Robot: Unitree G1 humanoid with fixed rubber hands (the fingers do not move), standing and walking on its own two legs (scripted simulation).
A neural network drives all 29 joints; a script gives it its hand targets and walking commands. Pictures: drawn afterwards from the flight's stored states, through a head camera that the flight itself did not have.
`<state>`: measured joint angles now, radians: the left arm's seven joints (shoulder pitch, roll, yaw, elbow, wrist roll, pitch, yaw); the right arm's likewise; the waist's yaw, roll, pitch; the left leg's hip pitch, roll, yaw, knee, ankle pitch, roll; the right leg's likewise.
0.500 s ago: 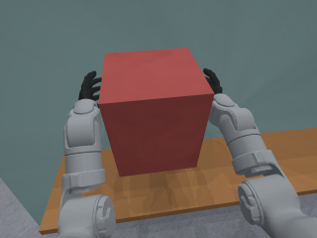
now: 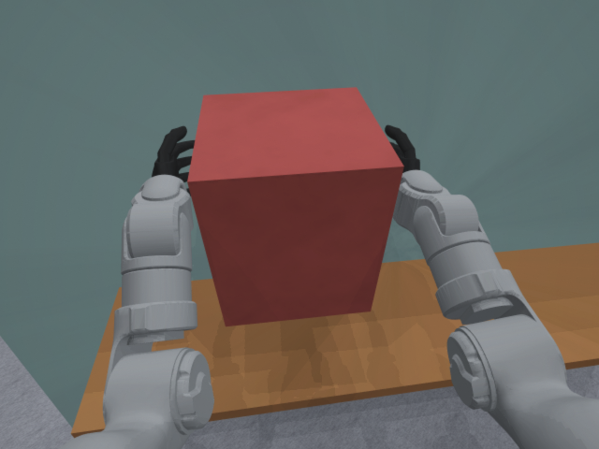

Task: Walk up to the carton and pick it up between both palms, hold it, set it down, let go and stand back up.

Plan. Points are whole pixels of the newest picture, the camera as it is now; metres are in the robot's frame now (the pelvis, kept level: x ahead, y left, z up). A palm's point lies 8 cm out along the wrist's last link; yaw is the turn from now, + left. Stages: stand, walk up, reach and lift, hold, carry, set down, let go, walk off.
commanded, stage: hold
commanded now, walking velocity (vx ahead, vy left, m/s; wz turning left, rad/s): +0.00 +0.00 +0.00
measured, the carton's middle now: (290, 207) +0.38 +0.01 +0.20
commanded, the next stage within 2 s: none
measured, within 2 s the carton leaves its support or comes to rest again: neither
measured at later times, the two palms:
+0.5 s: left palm (171, 193) +0.36 +0.16 +0.24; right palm (404, 187) +0.37 -0.14 +0.23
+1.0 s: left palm (171, 185) +0.36 +0.16 +0.25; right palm (406, 181) +0.36 -0.15 +0.24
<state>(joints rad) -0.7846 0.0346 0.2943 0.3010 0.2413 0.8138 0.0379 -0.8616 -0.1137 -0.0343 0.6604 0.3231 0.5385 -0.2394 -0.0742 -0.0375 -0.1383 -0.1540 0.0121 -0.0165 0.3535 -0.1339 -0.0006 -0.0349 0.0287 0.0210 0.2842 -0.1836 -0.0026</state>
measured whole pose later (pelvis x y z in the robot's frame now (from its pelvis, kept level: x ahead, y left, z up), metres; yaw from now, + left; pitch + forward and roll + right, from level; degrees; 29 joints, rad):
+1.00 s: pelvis +0.00 +0.00 +0.00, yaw +0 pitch -4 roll -1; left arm -0.79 0.03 0.31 0.31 0.24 0.82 0.03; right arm -0.87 -0.11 -0.04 0.66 0.31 0.55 -0.24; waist -0.07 -0.03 -0.14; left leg -0.15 0.01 -0.02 0.34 -0.13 0.00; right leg -0.03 0.03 0.02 0.28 -0.18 -0.01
